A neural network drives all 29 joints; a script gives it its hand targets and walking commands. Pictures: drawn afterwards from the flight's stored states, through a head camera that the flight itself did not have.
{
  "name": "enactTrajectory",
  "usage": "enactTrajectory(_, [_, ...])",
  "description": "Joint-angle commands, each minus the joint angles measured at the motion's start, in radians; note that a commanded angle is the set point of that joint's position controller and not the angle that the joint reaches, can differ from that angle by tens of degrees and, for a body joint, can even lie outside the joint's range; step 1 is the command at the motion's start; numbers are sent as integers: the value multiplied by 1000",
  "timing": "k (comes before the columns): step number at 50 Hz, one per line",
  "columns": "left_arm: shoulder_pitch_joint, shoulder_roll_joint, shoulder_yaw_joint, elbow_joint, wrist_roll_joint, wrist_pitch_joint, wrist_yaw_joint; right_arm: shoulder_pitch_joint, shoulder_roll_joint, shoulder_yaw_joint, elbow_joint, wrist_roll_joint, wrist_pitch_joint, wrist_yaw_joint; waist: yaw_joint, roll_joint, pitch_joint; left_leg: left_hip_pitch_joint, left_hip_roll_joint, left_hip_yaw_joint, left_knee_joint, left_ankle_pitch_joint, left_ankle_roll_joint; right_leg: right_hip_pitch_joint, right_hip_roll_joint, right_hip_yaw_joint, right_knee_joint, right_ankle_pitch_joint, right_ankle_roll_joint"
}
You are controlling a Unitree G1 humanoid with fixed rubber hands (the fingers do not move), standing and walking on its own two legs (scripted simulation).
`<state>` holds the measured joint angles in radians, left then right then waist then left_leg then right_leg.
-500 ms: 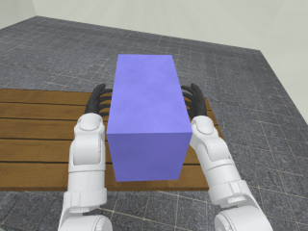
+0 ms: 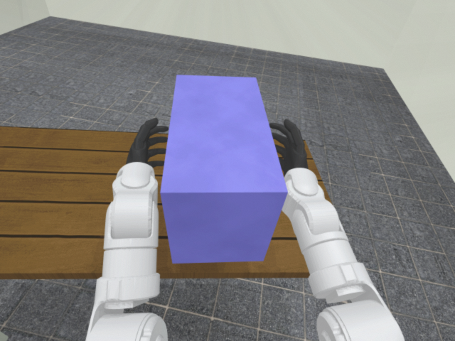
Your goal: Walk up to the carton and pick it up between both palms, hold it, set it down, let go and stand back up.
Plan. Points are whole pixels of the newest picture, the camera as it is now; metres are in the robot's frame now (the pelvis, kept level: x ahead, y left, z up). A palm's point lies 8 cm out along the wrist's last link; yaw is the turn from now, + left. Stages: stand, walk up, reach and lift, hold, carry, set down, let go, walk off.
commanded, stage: hold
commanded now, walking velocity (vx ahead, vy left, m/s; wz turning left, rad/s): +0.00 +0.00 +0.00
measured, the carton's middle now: (217, 162) +0.42 +0.00 +0.13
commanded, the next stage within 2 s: none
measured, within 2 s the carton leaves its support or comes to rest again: neither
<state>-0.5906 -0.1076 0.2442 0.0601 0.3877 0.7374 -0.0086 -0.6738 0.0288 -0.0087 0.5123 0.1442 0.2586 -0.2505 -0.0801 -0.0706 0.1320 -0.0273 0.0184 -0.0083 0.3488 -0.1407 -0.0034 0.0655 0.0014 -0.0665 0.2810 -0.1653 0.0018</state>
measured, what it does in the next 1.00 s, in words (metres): stands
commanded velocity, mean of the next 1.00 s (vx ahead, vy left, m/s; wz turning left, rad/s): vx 0.00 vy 0.00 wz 0.00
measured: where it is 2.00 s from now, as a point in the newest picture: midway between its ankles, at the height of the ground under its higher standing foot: outside the picture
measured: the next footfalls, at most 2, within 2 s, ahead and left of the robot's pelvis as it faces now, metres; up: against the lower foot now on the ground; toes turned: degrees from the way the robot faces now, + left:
none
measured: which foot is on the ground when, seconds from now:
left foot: down 0.00-1.00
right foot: down 0.00-1.00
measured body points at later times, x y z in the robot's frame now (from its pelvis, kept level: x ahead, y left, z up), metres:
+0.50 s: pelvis +0.00 +0.00 +0.00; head -0.03 +0.03 +0.45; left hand +0.37 +0.14 +0.17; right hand +0.38 -0.12 +0.17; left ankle +0.05 +0.12 -0.75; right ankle +0.01 -0.12 -0.75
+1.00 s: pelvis +0.00 +0.00 +0.00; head -0.02 +0.03 +0.45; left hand +0.38 +0.13 +0.17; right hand +0.38 -0.13 +0.17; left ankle +0.05 +0.12 -0.75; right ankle +0.01 -0.12 -0.75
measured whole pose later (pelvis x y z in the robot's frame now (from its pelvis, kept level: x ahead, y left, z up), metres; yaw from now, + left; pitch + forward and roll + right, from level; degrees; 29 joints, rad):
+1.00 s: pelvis +0.00 +0.00 +0.00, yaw +0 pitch -11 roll -1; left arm -0.57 -0.11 0.25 0.03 0.39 0.75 -0.01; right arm -0.67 0.02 0.01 0.50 0.17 0.27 -0.26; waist -0.08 -0.07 0.14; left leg -0.01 0.02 -0.01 0.34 -0.14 -0.01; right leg 0.09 0.00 -0.07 0.27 -0.17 0.00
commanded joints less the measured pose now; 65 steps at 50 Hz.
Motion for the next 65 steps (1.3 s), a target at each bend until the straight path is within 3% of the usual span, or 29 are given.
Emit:
enactTrajectory(1, [-620,-536,-489,-82,-159,-76,-123,-745,570,373,-331,57,-67,96,-7,93,-487,194,-35,26,-16,183,-6,-11,52,-38,-32,139,48])
enactTrajectory(4, [-582,-506,-432,-85,-129,-69,-135,-675,564,382,-274,60,-49,90,3,67,-447,194,-41,34,-18,216,3,23,49,-37,-29,206,61])
enactTrajectory(6, [-578,-504,-421,-82,-131,-64,-150,-704,568,391,-319,64,-52,80,7,56,-466,187,-55,41,-8,215,7,41,39,-29,-27,260,71])
enactTrajectory(7, [-587,-503,-440,-122,-138,-69,-149,-668,570,401,-303,76,-46,78,-10,69,-483,202,-52,34,-7,229,0,54,39,-29,-18,281,71])
enactTrajectory(8, [-585,-495,-436,-113,-138,-69,-151,-680,579,416,-322,79,-48,76,0,55,-479,197,-58,36,-5,233,3,60,37,-28,-19,305,76])
enactTrajectory(10, [-574,-493,-418,-82,-125,-63,-158,-692,574,406,-309,76,-47,74,12,54,-444,181,-57,40,-22,189,3,48,34,-27,-27,262,74])
enactTrajectory(11, [-563,-491,-417,-74,-121,-60,-164,-661,576,384,-294,64,-41,72,-9,47,-412,173,-54,39,-27,168,6,43,32,-27,-31,260,77])
enactTrajectory(12, [-577,-481,-403,-74,-114,-58,-166,-661,566,385,-278,62,-39,76,4,49,-396,159,-52,41,-37,167,9,42,33,-33,-32,240,75])
enactTrajectory(17, [-618,-519,-481,-116,-161,-72,-151,-738,581,400,-368,78,-60,76,-5,84,-491,191,-51,38,-7,202,-9,22,43,-36,-20,230,63])
enactTrajectory(20, [-638,-518,-476,-97,-154,-74,-145,-709,580,374,-312,53,-49,86,-15,90,-457,182,-46,38,-31,143,-5,-11,40,-37,-37,142,57])
enactTrajectory(21, [-614,-513,-462,-78,-152,-71,-145,-723,580,380,-327,50,-50,87,-1,71,-449,167,-47,41,-32,135,4,-4,37,-34,-40,144,57])
enactTrajectory(22, [-656,-521,-489,-122,-170,-81,-142,-732,582,384,-345,53,-56,86,-15,75,-501,187,-45,35,-23,156,-1,-4,40,-37,-26,171,61])
enactTrajectory(26, [-618,-523,-473,-85,-149,-74,-139,-678,566,355,-272,41,-47,90,-28,93,-434,196,-36,27,-35,148,-6,-24,44,-41,-40,119,53])
enactTrajectory(29, [-606,-516,-451,-73,-138,-64,-142,-693,547,344,-278,39,-53,97,-12,76,-447,189,-35,32,-49,114,-3,-29,48,-44,-48,71,51])
enactTrajectory(30, [-613,-528,-462,-79,-136,-65,-138,-683,545,329,-252,35,-53,101,-22,101,-429,185,-26,27,-55,114,-8,-33,52,-51,-43,58,44])
enactTrajectory(34, [-612,-533,-488,-94,-152,-69,-132,-729,548,362,-318,57,-71,98,-16,105,-484,223,-31,22,-6,239,-20,-2,58,-45,-29,163,45])
enactTrajectory(35, [-635,-542,-515,-157,-171,-78,-127,-736,559,383,-346,72,-77,96,-19,101,-550,251,-31,19,7,276,-23,4,64,-49,-19,192,48])
enactTrajectory(36, [-603,-535,-509,-124,-158,-69,-126,-703,548,383,-332,71,-68,91,-26,115,-506,262,-32,17,8,278,-27,-8,61,-46,-28,188,44])
enactTrajectory(40, [-578,-506,-424,-48,-111,-54,-136,-700,545,351,-261,40,-53,99,7,78,-390,179,-35,35,-46,135,7,-25,43,-43,-49,86,50])
enactTrajectory(41, [-610,-507,-432,-73,-124,-57,-138,-727,555,351,-294,44,-64,103,6,64,-439,179,-35,36,-50,124,6,-11,43,-42,-45,88,56])
enactTrajectory(44, [-571,-513,-439,-101,-123,-50,-141,-729,548,383,-332,65,-73,100,17,73,-474,209,-32,38,-23,248,-1,33,53,-41,-31,195,49])
enactTrajectory(46, [-569,-518,-476,-122,-150,-55,-140,-723,562,408,-366,85,-69,82,-2,78,-504,228,-44,34,17,298,-11,48,56,-34,-18,267,56])
enactTrajectory(49, [-594,-512,-472,-125,-154,-61,-142,-680,565,391,-320,82,-50,80,-22,83,-472,213,-41,25,-5,242,-13,18,48,-40,-26,222,63])
enactTrajectory(51, [-595,-506,-465,-117,-149,-63,-146,-699,560,389,-338,70,-54,81,-13,72,-475,200,-44,32,-14,216,-10,20,48,-41,-27,211,65])
enactTrajectory(53, [-599,-514,-477,-131,-146,-66,-147,-658,562,372,-307,59,-48,82,-33,90,-445,197,-42,28,-20,198,-13,21,44,-39,-32,194,58])
enactTrajectory(57, [-590,-503,-451,-81,-131,-61,-148,-674,561,364,-285,43,-44,87,-11,67,-406,173,-43,34,-36,140,3,5,40,-38,-42,146,57])
enactTrajectory(61, [-618,-515,-489,-139,-163,-80,-152,-692,586,404,-341,74,-58,78,-20,79,-505,210,-48,28,2,253,-6,52,45,-32,-13,282,67])
enactTrajectory(62, [-602,-510,-479,-126,-157,-79,-151,-702,589,422,-358,82,-58,73,-4,84,-513,205,-53,28,12,269,-4,60,43,-30,-8,301,70])
enactTrajectory(65, [-603,-503,-466,-89,-144,-78,-147,-706,583,405,-333,72,-52,75,-2,85,-462,187,-49,31,-13,183,0,20,34,-29,-22,226,70])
